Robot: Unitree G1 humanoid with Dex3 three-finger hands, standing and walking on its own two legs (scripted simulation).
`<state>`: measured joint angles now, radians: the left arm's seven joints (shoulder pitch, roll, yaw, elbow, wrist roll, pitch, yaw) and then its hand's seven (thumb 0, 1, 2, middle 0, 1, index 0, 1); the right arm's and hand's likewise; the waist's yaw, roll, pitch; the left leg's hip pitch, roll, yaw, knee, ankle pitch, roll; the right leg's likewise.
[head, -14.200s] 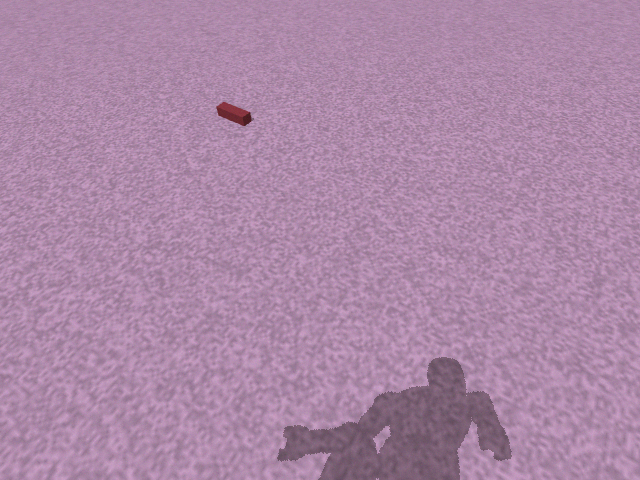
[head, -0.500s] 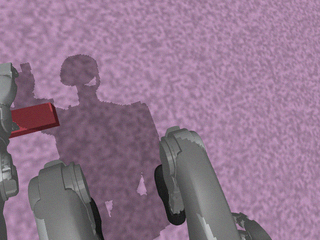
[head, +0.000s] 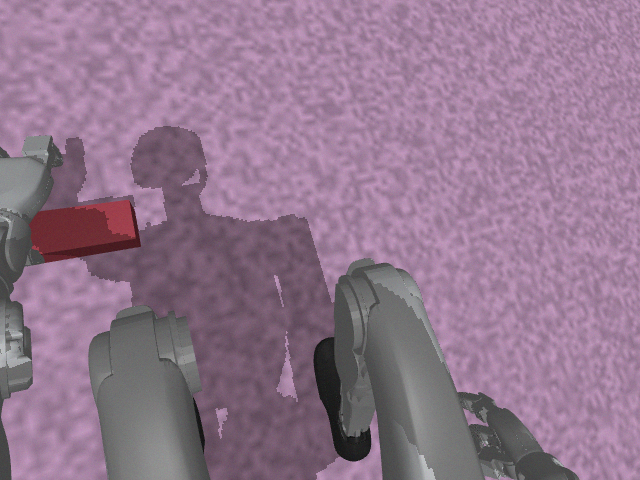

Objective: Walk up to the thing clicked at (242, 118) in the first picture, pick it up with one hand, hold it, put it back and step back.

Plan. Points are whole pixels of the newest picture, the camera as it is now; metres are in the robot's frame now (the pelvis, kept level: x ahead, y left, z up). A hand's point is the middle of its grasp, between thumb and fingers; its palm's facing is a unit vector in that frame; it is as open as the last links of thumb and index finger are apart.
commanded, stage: rest palm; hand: left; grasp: from above
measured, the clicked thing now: (62, 234) +0.46 +0.29 -0.29
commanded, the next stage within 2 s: close in 0.70 s
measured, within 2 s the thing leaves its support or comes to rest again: neither
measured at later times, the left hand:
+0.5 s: hand (51, 227) +0.46 +0.28 -0.24, palm faces -0.46 -0.08 -0.88, open 14.2 cm
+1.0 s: hand (58, 235) +0.45 +0.28 -0.26, palm faces -0.44 -0.09 -0.89, open 13.4 cm
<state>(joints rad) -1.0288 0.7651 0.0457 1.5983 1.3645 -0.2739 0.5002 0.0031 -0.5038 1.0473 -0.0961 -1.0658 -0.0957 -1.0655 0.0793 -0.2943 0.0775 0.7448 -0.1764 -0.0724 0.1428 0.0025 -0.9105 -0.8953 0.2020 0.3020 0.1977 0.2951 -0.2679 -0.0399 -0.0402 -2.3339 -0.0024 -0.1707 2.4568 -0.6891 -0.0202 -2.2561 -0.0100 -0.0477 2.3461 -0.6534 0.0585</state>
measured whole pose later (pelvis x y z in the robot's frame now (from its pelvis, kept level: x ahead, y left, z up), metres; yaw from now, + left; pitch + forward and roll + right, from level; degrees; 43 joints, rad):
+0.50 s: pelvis +0.01 +0.00 -0.02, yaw -3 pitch +30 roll -11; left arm -0.97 0.89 0.16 1.64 1.34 -0.29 0.57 0.00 -0.53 1.00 -0.08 -0.98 -0.07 -0.99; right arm 0.15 -0.30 0.18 0.76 -0.27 -0.15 0.22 0.00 -0.90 -0.90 0.20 0.30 0.20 0.30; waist -0.34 -0.07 0.09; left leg -2.36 0.00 -0.22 2.56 -0.73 -0.03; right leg -2.29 0.02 -0.08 2.41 -0.66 0.07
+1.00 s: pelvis +0.00 +0.01 -0.03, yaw -5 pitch +27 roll -13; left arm -0.99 0.92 0.13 1.74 1.36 -0.27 0.67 0.00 -0.39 0.96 -0.15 -0.97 -0.15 -0.97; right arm 0.08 -0.33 0.21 0.75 -0.31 -0.21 0.27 0.00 -0.90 -0.90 0.20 0.30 0.20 0.30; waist -0.35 -0.10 0.11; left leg -2.35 0.00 -0.25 2.59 -0.74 -0.02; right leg -2.25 0.03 -0.10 2.41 -0.66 0.08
